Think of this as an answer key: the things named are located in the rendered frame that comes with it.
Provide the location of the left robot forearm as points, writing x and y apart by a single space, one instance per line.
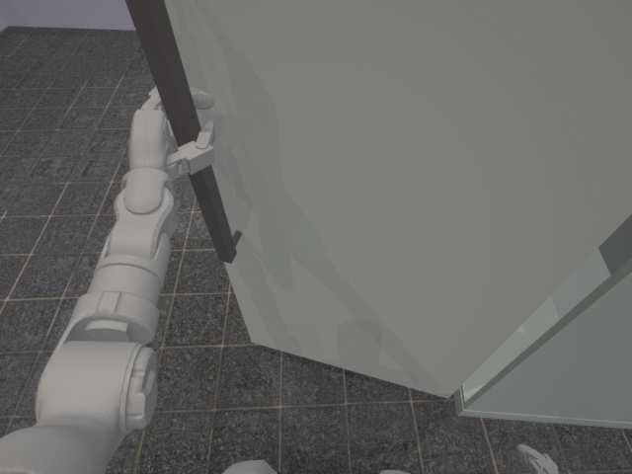
121 302

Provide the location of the fridge door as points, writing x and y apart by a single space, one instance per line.
412 179

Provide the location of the handle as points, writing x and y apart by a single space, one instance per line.
153 26

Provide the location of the robot right hand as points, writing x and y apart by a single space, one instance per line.
535 461

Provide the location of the robot left hand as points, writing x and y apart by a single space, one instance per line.
151 139

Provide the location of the robot left upper arm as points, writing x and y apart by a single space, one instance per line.
94 393

